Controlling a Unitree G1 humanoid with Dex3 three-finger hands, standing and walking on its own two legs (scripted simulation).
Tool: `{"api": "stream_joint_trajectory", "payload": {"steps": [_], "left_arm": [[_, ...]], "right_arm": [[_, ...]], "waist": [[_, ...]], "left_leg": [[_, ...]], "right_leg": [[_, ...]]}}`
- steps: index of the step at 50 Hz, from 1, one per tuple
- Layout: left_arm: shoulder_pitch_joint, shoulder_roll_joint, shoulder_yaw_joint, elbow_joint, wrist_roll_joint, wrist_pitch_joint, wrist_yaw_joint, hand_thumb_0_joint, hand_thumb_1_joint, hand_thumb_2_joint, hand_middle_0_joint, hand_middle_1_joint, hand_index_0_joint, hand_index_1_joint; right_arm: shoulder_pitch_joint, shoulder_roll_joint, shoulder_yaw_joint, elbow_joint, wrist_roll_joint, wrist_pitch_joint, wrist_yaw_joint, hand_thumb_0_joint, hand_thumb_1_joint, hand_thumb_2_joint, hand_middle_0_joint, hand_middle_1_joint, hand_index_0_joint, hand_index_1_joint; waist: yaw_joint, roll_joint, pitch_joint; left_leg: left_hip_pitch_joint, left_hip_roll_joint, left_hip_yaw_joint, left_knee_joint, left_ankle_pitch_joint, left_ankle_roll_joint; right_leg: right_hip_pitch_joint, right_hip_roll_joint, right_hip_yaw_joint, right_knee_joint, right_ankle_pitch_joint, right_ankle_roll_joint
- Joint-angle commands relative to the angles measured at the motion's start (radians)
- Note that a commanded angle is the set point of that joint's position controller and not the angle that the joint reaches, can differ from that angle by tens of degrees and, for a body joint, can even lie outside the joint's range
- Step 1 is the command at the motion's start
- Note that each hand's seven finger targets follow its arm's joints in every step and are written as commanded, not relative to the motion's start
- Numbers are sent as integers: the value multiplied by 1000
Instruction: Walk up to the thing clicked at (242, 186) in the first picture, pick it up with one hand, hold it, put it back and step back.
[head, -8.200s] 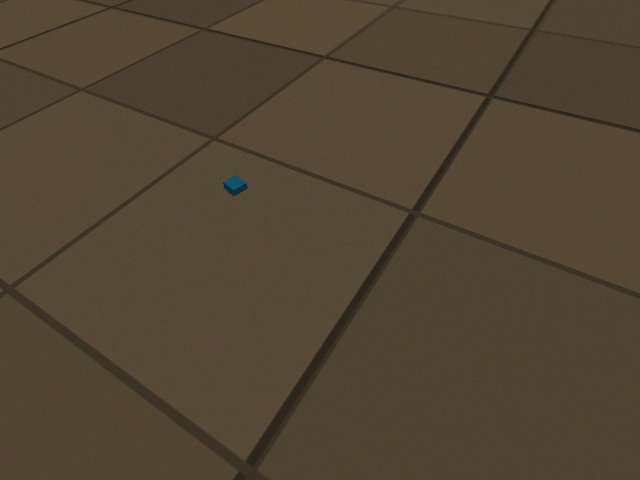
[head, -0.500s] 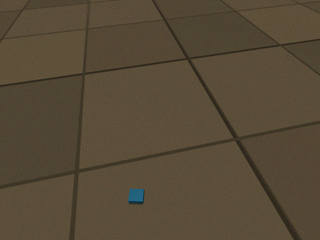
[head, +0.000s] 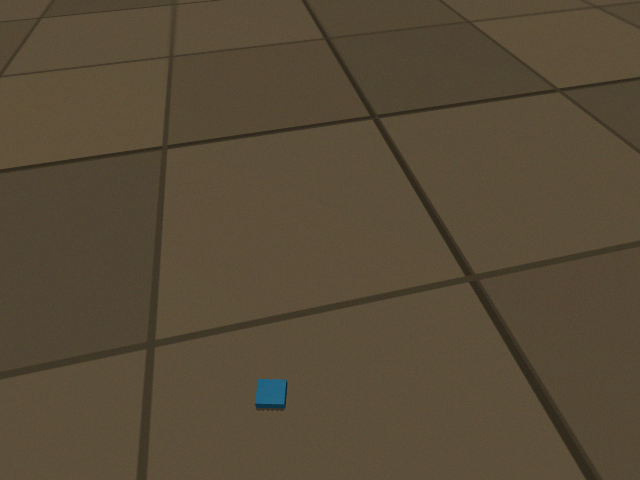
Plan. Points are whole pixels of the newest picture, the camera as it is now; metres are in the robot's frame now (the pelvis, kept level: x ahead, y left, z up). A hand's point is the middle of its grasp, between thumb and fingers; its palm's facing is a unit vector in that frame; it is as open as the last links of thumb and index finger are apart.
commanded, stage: stand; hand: left
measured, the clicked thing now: (271, 393) +0.53 +0.19 -0.76
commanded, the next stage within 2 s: walk up in 0.22 s
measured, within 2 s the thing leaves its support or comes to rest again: neither
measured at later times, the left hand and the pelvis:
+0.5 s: hand out of the picture +0.09 +0.23 -0.16, palm faces -0.03 -0.92 -0.39, open 7.3 cm; pelvis +0.02 -0.05 -0.02, yaw -1 degrees
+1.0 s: hand out of the picture +0.15 +0.20 -0.16, palm faces +0.02 -0.94 -0.34, open 7.3 cm; pelvis +0.07 -0.05 -0.01, yaw +0 degrees
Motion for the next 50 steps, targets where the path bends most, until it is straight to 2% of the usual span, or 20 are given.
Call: {"api": "stream_joint_trajectory", "payload": {"steps": [1, 10, 11, 13, 16, 19, 21, 22, 23, 24, 28, 33, 35, 37, 39, 40, 41, 45, 48, 50], "left_arm": [[-34, 209, 38, -55, -3, -22, 13, 0, 900, 900, -200, -300, -200, -300], [-24, 212, 39, -55, -4, -22, 14, 0, 900, 900, -200, -300, -200, -300], [-9, 252, 88, -100, 14, -8, -5, 0, 900, 900, -200, -300, -200, -300], [-39, 214, 89, -126, 22, 7, -16, 0, 900, 900, -200, -300, -200, -300], [-33, 206, 105, -176, 27, 22, -33, 0, 900, 900, -200, -300, -200, -300], [19, 196, 112, -185, 19, 9, -44, 0, 900, 900, -200, -300, -200, -300], [161, 191, 119, -136, 21, -5, -37, 0, 900, 900, -200, -300, -200, -300], [190, 253, 134, -138, 33, -9, -29, 0, 900, 900, -200, -300, -200, -300], [169, 345, 151, -171, 35, -12, -21, 0, 900, 900, -200, -300, -200, -300], [131, 366, 158, -200, 39, -11, -21, 0, 900, 900, -200, -300, -200, -300], [72, 235, 114, -248, 8, -25, 2, 0, 900, 900, -200, -300, -200, -300], [131, 236, 104, -245, 1, -37, 21, 0, 900, 900, -200, -300, -200, -300], [83, 240, 99, -258, -6, -32, 23, 0, 900, 900, -200, -300, -200, -300], [41, 240, 92, -262, -22, -24, 25, 0, 900, 900, -200, -300, -200, -300], [72, 190, 76, -264, -36, -14, 24, 0, 900, 900, -200, -300, -200, -300], [103, 197, 79, -232, -40, -3, 26, 0, 900, 900, -200, -300, -200, -300], [95, 202, 78, -210, -29, -1, 28, 0, 900, 900, -200, -300, -200, -300], [43, 232, 74, -164, -15, -26, 21, 0, 900, 900, -200, -300, -200, -300], [7, 224, 71, -139, -17, -29, 22, 0, 900, 900, -200, -300, -200, -300], [-20, 218, 66, -130, -16, -28, 21, 0, 900, 900, -200, -300, -200, -300]], "right_arm": [[-30, -219, -41, -62, 3, -26, -19, 0, -900, -900, 200, 300, 200, 300], [-31, -212, -40, -62, 4, -26, -19, 0, -900, -900, 200, 300, 200, 300], [56, -261, -74, -87, -5, -41, -26, 0, -900, -900, 200, 300, 200, 300], [114, -300, -96, -83, -9, -47, -32, 0, -900, -900, 200, 300, 200, 300], [97, -340, -126, -143, -23, -56, -38, 0, -900, -900, 200, 300, 200, 300], [71, -305, -121, -195, -30, -59, -33, 0, -900, -900, 200, 300, 200, 300], [-6, -246, -100, -240, -12, -43, -26, 0, -900, -900, 200, 300, 200, 300], [15, -181, -84, -260, -3, -34, -27, 0, -900, -900, 200, 300, 200, 300], [18, -138, -68, -285, 3, -24, -32, 0, -900, -900, 200, 300, 200, 300], [58, -198, -85, -261, -1, -18, -40, 0, -900, -900, 200, 300, 200, 300], [152, -200, -76, -221, 6, -24, -36, 0, -900, -900, 200, 300, 200, 300], [103, -186, -66, -237, -5, -11, -28, 0, -900, -900, 200, 300, 200, 300], [118, -178, -69, -226, -7, -12, -28, 0, -900, -900, 200, 300, 200, 300], [157, -176, -74, -210, -5, -16, -27, 0, -900, -900, 200, 300, 200, 300], [99, -260, -97, -234, -9, -25, -30, 0, -900, -900, 200, 300, 200, 300], [34, -287, -94, -249, 2, -28, -27, 0, -900, -900, 200, 300, 200, 300], [13, -275, -89, -244, 7, -25, -26, 0, -900, -900, 200, 300, 200, 300], [-24, -200, -57, -215, 17, -16, -20, 0, -900, -900, 200, 300, 200, 300], [-30, -197, -54, -191, 17, -19, -19, 0, -900, -900, 200, 300, 200, 300], [-48, -191, -51, -181, 19, -17, -19, 0, -900, -900, 200, 300, 200, 300]], "waist": [[1, 7, -82], [3, 3, -78], [-16, -45, -129], [-39, 57, -59], [-30, 146, 68], [3, 169, 53], [79, 121, -10], [82, -100, -4], [85, -279, 17], [70, -199, 31], [11, -108, -5], [39, -115, -47], [15, -122, -57], [-21, -97, -72], [12, 82, -106], [35, 105, -104], [34, 108, -80], [19, 86, -63], [10, 31, -116], [8, -14, -100]], "left_leg": [[6, 98, -53, -36, 181, 46], [11, 98, -53, -37, 199, 46], [58, 90, -59, -4, 62, 85], [110, 180, -179, -53, -106, 154], [27, 337, -315, -122, -178, 274], [-18, 267, -187, -16, 63, 231], [-133, 147, -41, 157, 125, 144], [-228, 34, 42, 332, -22, 79], [-364, -83, 38, 488, -388, 46], [-331, -57, -57, 603, -427, 56], [-332, -5, -118, 629, -287, 53], [-301, -2, -62, 401, -217, 53], [-193, -6, -30, 304, -152, 64], [-71, -13, -14, 142, 77, 80], [21, 157, -241, 82, 433, 146], [-80, 229, -322, 92, 345, 234], [-130, 242, -324, 95, 314, 247], [-94, 67, -129, 139, 255, 91], [-12, 73, -112, 141, 370, 100], [6, 74, -106, 119, 356, 99]], "right_leg": [[21, -97, 65, -40, 189, -44], [20, -99, 65, -41, 210, -42], [12, -32, 31, 42, 54, -66], [-196, 9, -10, 152, -164, -61], [-356, -34, 54, 393, -315, -58], [-250, -45, 47, 281, -258, -64], [11, 9, -4, 80, -44, -63], [59, -79, 164, -64, -40, -70], [45, -236, 407, -171, -152, -140], [-19, -305, 465, -147, -167, -232], [49, -211, 210, -35, 292, -222], [144, -227, 141, 73, 647, -216], [58, -219, 109, 125, 657, -200], [-9, -189, 84, 195, 579, -152], [-107, -59, 30, 255, 234, -57], [-61, -2, 17, 282, -16, -35], [-11, 4, 23, 249, -113, -44], [6, -93, 111, 58, 150, -84], [41, -95, 83, 58, 319, -68], [22, -94, 83, 13, 291, -59]]}}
